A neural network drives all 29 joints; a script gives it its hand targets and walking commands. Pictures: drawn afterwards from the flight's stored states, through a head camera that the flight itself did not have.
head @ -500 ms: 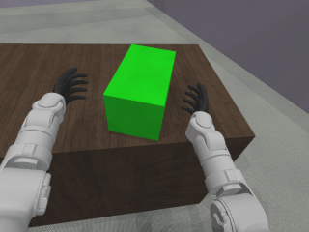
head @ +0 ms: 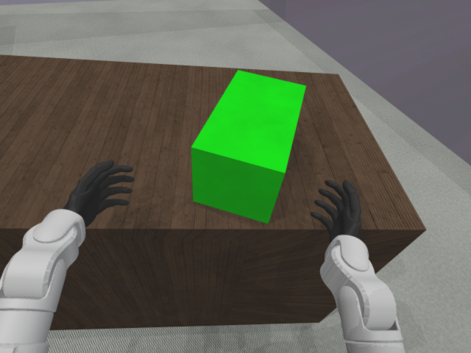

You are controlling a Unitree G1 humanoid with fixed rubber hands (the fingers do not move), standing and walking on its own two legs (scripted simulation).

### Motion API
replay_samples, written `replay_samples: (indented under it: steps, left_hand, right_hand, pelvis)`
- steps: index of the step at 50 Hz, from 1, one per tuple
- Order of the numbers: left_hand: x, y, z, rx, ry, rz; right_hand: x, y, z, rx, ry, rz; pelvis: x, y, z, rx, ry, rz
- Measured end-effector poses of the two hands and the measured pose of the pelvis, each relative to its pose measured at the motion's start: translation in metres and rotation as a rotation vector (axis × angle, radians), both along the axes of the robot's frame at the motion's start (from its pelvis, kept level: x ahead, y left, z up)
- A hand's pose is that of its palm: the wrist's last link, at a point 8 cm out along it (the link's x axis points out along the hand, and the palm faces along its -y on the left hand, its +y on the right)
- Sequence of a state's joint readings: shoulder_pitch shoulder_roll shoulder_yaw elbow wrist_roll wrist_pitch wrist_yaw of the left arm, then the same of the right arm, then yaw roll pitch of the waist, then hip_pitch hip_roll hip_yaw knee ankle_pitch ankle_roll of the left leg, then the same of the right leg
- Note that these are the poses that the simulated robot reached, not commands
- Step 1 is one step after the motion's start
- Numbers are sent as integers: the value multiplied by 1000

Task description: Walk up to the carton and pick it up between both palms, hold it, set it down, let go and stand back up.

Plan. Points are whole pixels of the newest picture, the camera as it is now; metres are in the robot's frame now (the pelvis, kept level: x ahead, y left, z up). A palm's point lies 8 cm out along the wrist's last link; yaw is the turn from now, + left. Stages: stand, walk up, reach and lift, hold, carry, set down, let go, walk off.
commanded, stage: set down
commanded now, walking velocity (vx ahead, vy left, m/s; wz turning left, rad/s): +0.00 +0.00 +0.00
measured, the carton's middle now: (251, 141) +0.54 -0.05 +0.05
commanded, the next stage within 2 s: let go in 1.78 s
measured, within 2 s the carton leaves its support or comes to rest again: neither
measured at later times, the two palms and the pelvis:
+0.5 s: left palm (83, 246) +0.27 +0.23 +0.06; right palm (346, 262) +0.25 -0.18 +0.05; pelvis +0.05 +0.00 +0.00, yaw +0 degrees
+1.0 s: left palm (87, 290) +0.22 +0.22 +0.01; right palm (353, 295) +0.21 -0.21 +0.00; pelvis +0.03 -0.01 +0.00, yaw +0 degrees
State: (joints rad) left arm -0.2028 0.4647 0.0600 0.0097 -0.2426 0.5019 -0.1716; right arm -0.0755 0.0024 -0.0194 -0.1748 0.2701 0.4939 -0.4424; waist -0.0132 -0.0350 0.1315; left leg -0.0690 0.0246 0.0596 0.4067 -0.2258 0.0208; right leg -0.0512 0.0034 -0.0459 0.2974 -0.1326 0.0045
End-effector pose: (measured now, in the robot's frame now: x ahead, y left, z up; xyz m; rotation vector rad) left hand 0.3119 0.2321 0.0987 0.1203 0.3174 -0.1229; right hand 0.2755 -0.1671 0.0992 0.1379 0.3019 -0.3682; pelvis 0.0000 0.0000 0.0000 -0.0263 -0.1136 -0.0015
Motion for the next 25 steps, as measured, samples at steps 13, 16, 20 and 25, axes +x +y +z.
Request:
replay_samples:
  steps: [13, 16, 20, 25]
  left_hand:
    - [-27, -2, -17, 1, 31, -13]
    - [-31, 0, -23, 7, 52, 0]
    - [-36, 0, -32, 13, 79, 17]
    - [-43, 0, -42, 21, 100, 39]
  right_hand:
    - [-22, -7, -24, -33, 82, 22]
    - [-25, -9, -31, -41, 105, 33]
    - [-27, -12, -37, -50, 124, 51]
    - [-28, -14, -46, -57, 143, 75]
  pelvis:
    - [28, 5, 1, -3, 20, -8]
    - [35, 4, 1, -4, 26, -7]
    - [42, 2, 1, -5, 37, -4]
    - [47, -1, 1, -6, 51, 2]
